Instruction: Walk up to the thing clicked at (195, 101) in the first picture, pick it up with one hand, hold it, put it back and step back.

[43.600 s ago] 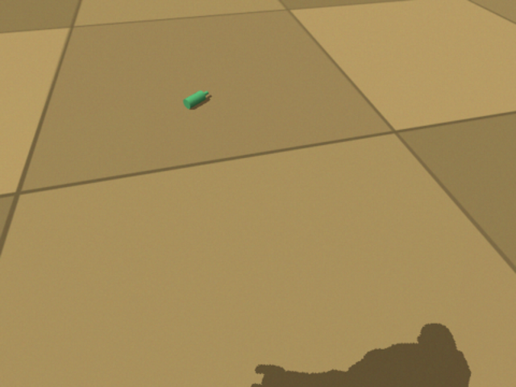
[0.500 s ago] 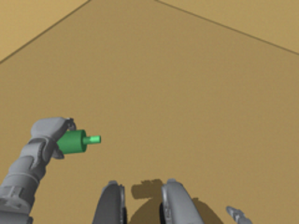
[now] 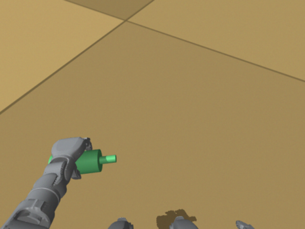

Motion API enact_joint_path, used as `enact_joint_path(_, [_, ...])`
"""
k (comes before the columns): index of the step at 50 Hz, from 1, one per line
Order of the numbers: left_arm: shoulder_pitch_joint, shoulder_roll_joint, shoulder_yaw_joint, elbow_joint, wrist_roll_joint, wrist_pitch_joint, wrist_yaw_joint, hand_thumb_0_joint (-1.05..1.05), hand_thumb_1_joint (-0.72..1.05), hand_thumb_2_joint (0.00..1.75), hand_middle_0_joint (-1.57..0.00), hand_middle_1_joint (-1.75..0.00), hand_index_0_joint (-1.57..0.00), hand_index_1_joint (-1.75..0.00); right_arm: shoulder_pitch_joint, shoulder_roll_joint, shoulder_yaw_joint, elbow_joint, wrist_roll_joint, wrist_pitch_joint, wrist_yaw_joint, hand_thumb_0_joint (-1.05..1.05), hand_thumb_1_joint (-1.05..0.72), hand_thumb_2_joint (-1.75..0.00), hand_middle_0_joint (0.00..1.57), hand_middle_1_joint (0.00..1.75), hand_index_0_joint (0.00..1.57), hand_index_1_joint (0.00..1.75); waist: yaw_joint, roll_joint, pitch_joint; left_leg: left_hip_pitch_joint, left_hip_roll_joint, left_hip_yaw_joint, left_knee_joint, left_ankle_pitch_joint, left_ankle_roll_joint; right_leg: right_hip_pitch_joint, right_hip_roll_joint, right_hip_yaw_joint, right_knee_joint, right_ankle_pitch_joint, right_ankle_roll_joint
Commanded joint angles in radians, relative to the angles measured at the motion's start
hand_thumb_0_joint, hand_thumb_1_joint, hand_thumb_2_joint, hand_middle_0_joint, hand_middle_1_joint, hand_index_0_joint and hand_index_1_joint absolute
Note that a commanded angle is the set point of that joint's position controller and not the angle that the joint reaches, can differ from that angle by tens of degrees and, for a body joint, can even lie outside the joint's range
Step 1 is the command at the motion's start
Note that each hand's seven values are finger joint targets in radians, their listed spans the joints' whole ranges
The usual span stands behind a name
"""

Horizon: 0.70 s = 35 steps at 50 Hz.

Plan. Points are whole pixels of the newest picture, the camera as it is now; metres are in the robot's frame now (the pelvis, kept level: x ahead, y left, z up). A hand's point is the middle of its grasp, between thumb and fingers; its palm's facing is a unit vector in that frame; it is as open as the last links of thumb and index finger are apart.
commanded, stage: lift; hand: left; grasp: from above
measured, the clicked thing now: (85, 162) +0.34 +0.21 -0.11
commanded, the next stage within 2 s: hold in 0.06 s
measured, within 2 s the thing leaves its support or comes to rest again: neither
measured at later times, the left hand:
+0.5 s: hand (71, 150) +0.35 +0.22 -0.03, palm faces -0.47 -0.05 -0.88, open 9.9 cm
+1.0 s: hand (69, 156) +0.32 +0.21 +0.00, palm faces -0.47 -0.04 -0.88, open 9.8 cm
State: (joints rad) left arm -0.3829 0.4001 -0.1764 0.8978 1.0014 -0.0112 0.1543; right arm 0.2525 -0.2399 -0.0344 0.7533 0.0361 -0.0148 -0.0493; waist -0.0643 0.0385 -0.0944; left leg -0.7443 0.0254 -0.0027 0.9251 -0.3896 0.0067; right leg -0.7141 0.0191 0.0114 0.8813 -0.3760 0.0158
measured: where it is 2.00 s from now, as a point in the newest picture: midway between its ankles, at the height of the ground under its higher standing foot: outside the picture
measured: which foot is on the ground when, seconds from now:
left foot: down 0.00-1.00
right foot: down 0.00-1.00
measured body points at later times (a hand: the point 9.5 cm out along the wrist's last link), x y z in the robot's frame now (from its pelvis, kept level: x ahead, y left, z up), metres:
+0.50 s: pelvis +0.04 +0.00 +0.03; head +0.07 -0.01 +0.48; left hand +0.37 +0.22 +0.02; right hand +0.15 -0.27 -0.09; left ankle +0.04 +0.11 -0.69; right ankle +0.03 -0.13 -0.69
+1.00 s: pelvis +0.02 -0.01 +0.04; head +0.04 -0.03 +0.49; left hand +0.34 +0.21 +0.05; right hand +0.15 -0.27 -0.08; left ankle +0.04 +0.11 -0.69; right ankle +0.03 -0.13 -0.69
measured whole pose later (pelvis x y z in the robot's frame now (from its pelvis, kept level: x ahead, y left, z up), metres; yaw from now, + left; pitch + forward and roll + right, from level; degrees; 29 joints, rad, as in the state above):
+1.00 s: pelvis +0.02 -0.01 +0.04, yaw +0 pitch +3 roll +0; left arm -0.26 0.40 -0.23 0.70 0.99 -0.03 -0.01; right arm 0.21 -0.26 -0.04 0.70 0.06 0.06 -0.06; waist 0.00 0.05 -0.03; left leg -0.35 0.01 0.02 0.56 -0.27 0.00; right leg -0.34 0.00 0.04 0.56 -0.27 0.01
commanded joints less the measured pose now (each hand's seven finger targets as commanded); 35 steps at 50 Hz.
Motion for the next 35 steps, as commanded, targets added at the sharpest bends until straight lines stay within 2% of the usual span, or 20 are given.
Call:
enact_joint_path(1, [-0.305, 0.227, 0.075, -0.198, -0.007, -0.002, 0.02, 0.0, 0.62, 0.64, -0.89, -0.75, -0.94, -0.69, 0.011, -0.15, -0.052, -0.101, 0.005, -0.024, -0.015, 0.0, -0.9, -0.89, 0.2, 0.3, 0.2, 0.3, 0.009, 0.027, -0.305, 0.295, -0.027, -0.012, -0.197, 0.183, -0.002, 0.177, 0.027, -0.008, -0.18, 0.158, -0.029])
enact_joint_path(3, [-0.287, 0.217, 0.067, -0.224, -0.008, -0.005, 0.01, 0.0, 0.63, 0.64, -0.89, -0.75, -0.95, -0.69, 0.006, -0.148, -0.053, -0.105, 0.006, -0.019, -0.015, 0.0, -0.9, -0.89, 0.2, 0.3, 0.2, 0.3, 0.014, 0.018, -0.319, 0.328, -0.03, -0.007, -0.204, 0.238, 0.0, 0.21, 0.024, -0.003, -0.197, 0.211, -0.027])
enact_joint_path(4, [-0.3, 0.216, 0.064, -0.236, -0.007, -0.007, 0.004, 0.0, 0.62, 0.64, -0.89, -0.76, -0.94, -0.7, 0.01, -0.151, -0.053, -0.107, 0.008, -0.017, -0.016, 0.0, -0.9, -0.89, 0.2, 0.3, 0.2, 0.3, 0.006, 0.002, -0.313, 0.331, -0.031, -0.01, -0.211, 0.249, 0.002, 0.22, 0.026, 0.0, -0.205, 0.226, -0.025])
enact_joint_path(8, [-0.298, 0.223, 0.071, -0.265, -0.003, -0.01, 0.002, 0.0, 0.67, 0.65, -0.92, -0.76, -0.98, -0.7, 0.001, -0.149, -0.055, -0.11, 0.008, -0.011, -0.016, 0.0, -0.89, -0.89, 0.2, 0.3, 0.2, 0.3, 0.016, 0.022, -0.299, 0.377, -0.033, -0.002, -0.245, 0.269, -0.002, 0.242, 0.023, 0.0, -0.237, 0.236, -0.028])
enact_joint_path(12, [-0.319, 0.216, 0.061, -0.307, 0.0, -0.009, -0.007, 0.0, 0.66, 0.63, -0.91, -0.73, -0.97, -0.67, -0.005, -0.15, -0.058, -0.105, 0.01, -0.006, -0.016, 0.0, -0.89, -0.89, 0.2, 0.3, 0.2, 0.3, 0.011, 0.033, -0.296, 0.425, -0.03, -0.002, -0.271, 0.315, -0.008, 0.264, 0.027, -0.002, -0.253, 0.269, -0.029])
enact_joint_path(14, [-0.294, 0.227, 0.064, -0.299, 0.006, -0.01, -0.019, 0.0, 0.65, 0.63, -0.91, -0.72, -0.97, -0.66, -0.008, -0.153, -0.059, -0.107, 0.012, -0.003, -0.016, 0.0, -0.89, -0.89, 0.2, 0.3, 0.2, 0.3, 0.02, 0.026, -0.295, 0.432, -0.034, 0.001, -0.278, 0.338, -0.006, 0.298, 0.025, 0.001, -0.265, 0.289, -0.028])
enact_joint_path(16, [-0.293, 0.234, 0.066, -0.315, 0.01, -0.011, -0.032, 0.0, 0.67, 0.65, -0.91, -0.75, -0.97, -0.69, -0.014, -0.151, -0.059, -0.108, 0.013, 0.003, -0.016, 0.0, -0.89, -0.89, 0.2, 0.3, 0.2, 0.3, 0.032, 0.009, -0.324, 0.442, -0.04, 0.007, -0.277, 0.387, 0.0, 0.341, 0.022, 0.011, -0.269, 0.359, -0.021])
enact_joint_path(17, [-0.298, 0.225, 0.061, -0.323, 0.006, -0.012, -0.037, 0.0, 0.66, 0.66, -0.91, -0.74, -0.97, -0.68, -0.01, -0.151, -0.06, -0.109, 0.013, 0.004, -0.015, 0.0, -0.89, -0.89, 0.2, 0.3, 0.2, 0.3, 0.021, 0.016, -0.313, 0.453, -0.039, 0.009, -0.283, 0.398, -0.002, 0.343, 0.022, 0.009, -0.272, 0.362, -0.022])
enact_joint_path(18, [-0.283, 0.215, 0.054, -0.32, 0.004, -0.011, -0.044, 0.0, 0.67, 0.65, -0.91, -0.74, -0.98, -0.67, -0.017, -0.149, -0.057, -0.113, 0.015, 0.005, -0.015, 0.0, -0.89, -0.89, 0.2, 0.3, 0.2, 0.3, 0.028, 0.018, -0.296, 0.452, -0.039, 0.007, -0.29, 0.4, -0.002, 0.35, 0.023, 0.008, -0.277, 0.359, -0.023])
enact_joint_path(19, [-0.278, 0.242, 0.073, -0.333, 0.0, -0.012, -0.048, 0.0, 0.67, 0.65, -0.92, -0.73, -0.98, -0.67, -0.024, -0.155, -0.06, -0.116, 0.016, 0.007, -0.016, 0.0, -0.89, -0.89, 0.2, 0.3, 0.2, 0.3, 0.035, 0.022, -0.299, 0.467, -0.04, 0.009, -0.298, 0.408, -0.002, 0.359, 0.023, 0.008, -0.285, 0.364, -0.023])
enact_joint_path(22, [-0.241, 0.2, 0.045, -0.303, -0.001, -0.013, -0.07, 0.0, 0.68, 0.65, -0.93, -0.72, -0.99, -0.66, -0.026, -0.152, -0.061, -0.121, 0.016, 0.013, -0.014, 0.0, -0.89, -0.89, 0.2, 0.3, 0.2, 0.3, 0.025, 0.003, -0.273, 0.487, -0.033, 0.013, -0.304, 0.448, 0.003, 0.348, 0.028, 0.002, -0.289, 0.388, -0.023])
enact_joint_path(24, [-0.235, 0.219, 0.059, -0.317, 0.006, -0.012, -0.077, 0.0, 0.68, 0.66, -0.93, -0.72, -0.99, -0.66, -0.023, -0.154, -0.063, -0.126, 0.017, 0.018, -0.013, 0.0, -0.89, -0.89, 0.2, 0.3, 0.2, 0.3, 0.035, -0.005, -0.274, 0.483, -0.036, 0.013, -0.306, 0.468, 0.005, 0.374, 0.026, 0.005, -0.293, 0.415, -0.02])
enact_joint_path(26, [-0.235, 0.225, 0.062, -0.352, -0.003, -0.015, -0.089, 0.0, 0.68, 0.67, -0.93, -0.72, -0.99, -0.66, -0.027, -0.155, -0.064, -0.135, 0.017, 0.022, -0.011, 0.0, -0.89, -0.89, 0.2, 0.3, 0.2, 0.3, 0.042, 0.007, -0.292, 0.502, -0.038, 0.021, -0.314, 0.492, 0.008, 0.401, 0.023, 0.005, -0.298, 0.443, -0.02])
enact_joint_path(28, [-0.231, 0.216, 0.052, -0.343, 0.002, -0.015, -0.1, 0.0, 0.68, 0.68, -0.94, -0.72, -0.99, -0.66, -0.035, -0.155, -0.062, -0.144, 0.018, 0.028, -0.011, 0.0, -0.89, -0.89, 0.2, 0.3, 0.2, 0.3, 0.033, -0.017, -0.27, 0.502, -0.038, 0.021, -0.32, 0.492, 0.012, 0.41, 0.022, 0.006, -0.309, 0.46, -0.016])
enact_joint_path(30, [-0.233, 0.24, 0.074, -0.368, 0.0, -0.017, -0.1, 0.0, 0.69, 0.66, -0.94, -0.71, -1.0, -0.66, -0.042, -0.157, -0.06, -0.148, 0.018, 0.033, -0.011, 0.0, -0.89, -0.89, 0.2, 0.3, 0.2, 0.3, 0.048, 0.017, -0.255, 0.506, -0.035, 0.018, -0.345, 0.473, 0.004, 0.411, 0.024, 0.001, -0.318, 0.413, -0.023])
enact_joint_path(31, [-0.23, 0.22, 0.057, -0.352, 0.004, -0.016, -0.104, 0.0, 0.69, 0.68, -0.95, -0.71, -1.0, -0.65, -0.049, -0.151, -0.057, -0.157, 0.019, 0.035, -0.011, 0.0, -0.89, -0.89, 0.2, 0.3, 0.2, 0.3, 0.041, 0.013, -0.236, 0.511, -0.035, 0.02, -0.351, 0.452, 0.007, 0.395, 0.024, 0.002, -0.326, 0.397, -0.024])
enact_joint_path(33, [-0.24, 0.232, 0.066, -0.369, 0.001, -0.02, -0.108, 0.0, 0.69, 0.63, -0.93, -0.7, -0.99, -0.64, -0.054, -0.156, -0.057, -0.162, 0.019, 0.038, -0.013, 0.0, -0.89, -0.89, 0.2, 0.3, 0.2, 0.3, 0.042, 0.0, -0.229, 0.51, -0.034, 0.019, -0.367, 0.425, 0.006, 0.411, 0.024, 0.002, -0.339, 0.372, -0.024])
enact_joint_path(34, [-0.252, 0.244, 0.072, -0.399, -0.001, -0.022, -0.109, 0.0, 0.7, 0.62, -0.93, -0.71, -0.99, -0.64, -0.067, -0.155, -0.056, -0.166, 0.02, 0.039, -0.014, 0.0, -0.89, -0.89, 0.2, 0.3, 0.2, 0.3, 0.052, 0.023, -0.242, 0.52, -0.036, 0.022, -0.374, 0.415, 0.005, 0.418, 0.021, 0.004, -0.342, 0.363, -0.025])
enact_joint_path(35, [-0.235, 0.232, 0.064, -0.373, 0.0, -0.02, -0.112, 0.0, 0.69, 0.63, -0.93, -0.71, -0.99, -0.64, -0.072, -0.152, -0.054, -0.166, 0.02, 0.04, -0.015, 0.0, -0.89, -0.89, 0.2, 0.3, 0.2, 0.3, 0.047, 0.009, -0.224, 0.518, -0.036, 0.02, -0.377, 0.41, 0.006, 0.412, 0.022, 0.006, -0.35, 0.36, -0.023])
